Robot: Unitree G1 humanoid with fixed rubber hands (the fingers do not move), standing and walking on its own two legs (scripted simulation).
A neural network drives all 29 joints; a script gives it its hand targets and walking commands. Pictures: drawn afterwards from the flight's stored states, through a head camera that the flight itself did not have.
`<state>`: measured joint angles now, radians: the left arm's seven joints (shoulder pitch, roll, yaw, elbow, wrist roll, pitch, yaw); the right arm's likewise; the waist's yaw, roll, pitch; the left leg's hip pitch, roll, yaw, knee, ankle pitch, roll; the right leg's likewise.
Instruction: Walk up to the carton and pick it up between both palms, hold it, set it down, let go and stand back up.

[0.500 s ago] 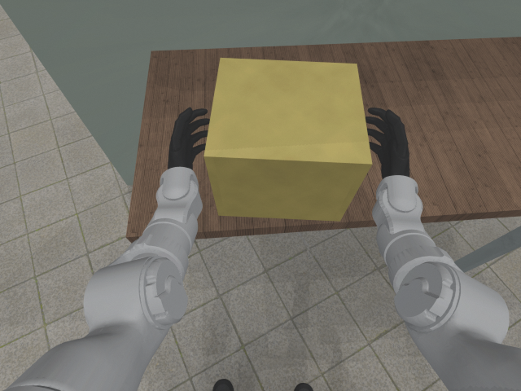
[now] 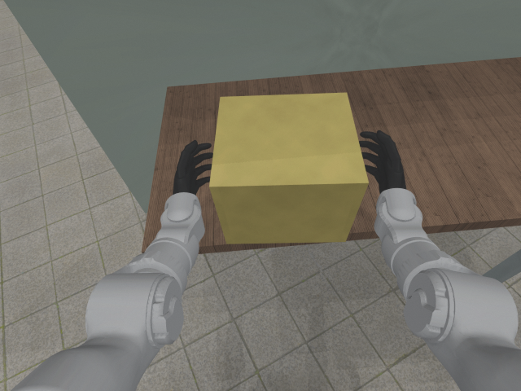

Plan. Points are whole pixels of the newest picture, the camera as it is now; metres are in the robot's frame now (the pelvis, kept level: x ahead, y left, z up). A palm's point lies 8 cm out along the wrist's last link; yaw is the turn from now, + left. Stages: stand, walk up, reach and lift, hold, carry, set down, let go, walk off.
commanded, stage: reach and lift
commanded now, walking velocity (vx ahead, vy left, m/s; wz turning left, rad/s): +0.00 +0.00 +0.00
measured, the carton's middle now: (284, 171) +0.51 -0.01 -0.01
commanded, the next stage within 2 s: hold in 2.00 s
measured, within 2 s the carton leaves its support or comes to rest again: leaves its support in 0.20 s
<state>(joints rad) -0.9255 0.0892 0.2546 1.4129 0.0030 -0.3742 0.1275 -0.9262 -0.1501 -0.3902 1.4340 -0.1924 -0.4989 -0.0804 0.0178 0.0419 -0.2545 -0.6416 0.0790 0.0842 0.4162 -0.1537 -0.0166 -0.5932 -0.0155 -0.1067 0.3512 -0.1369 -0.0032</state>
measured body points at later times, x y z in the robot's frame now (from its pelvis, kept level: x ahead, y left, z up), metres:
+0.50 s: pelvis -0.03 +0.00 +0.01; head -0.02 +0.01 +0.46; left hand +0.39 +0.19 +0.10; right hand +0.40 -0.14 +0.11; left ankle +0.00 +0.13 -0.74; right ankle -0.01 -0.12 -0.74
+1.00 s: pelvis -0.01 +0.00 +0.01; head -0.04 +0.01 +0.46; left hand +0.38 +0.17 +0.13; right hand +0.40 -0.15 +0.14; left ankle +0.00 +0.13 -0.74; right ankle -0.01 -0.12 -0.74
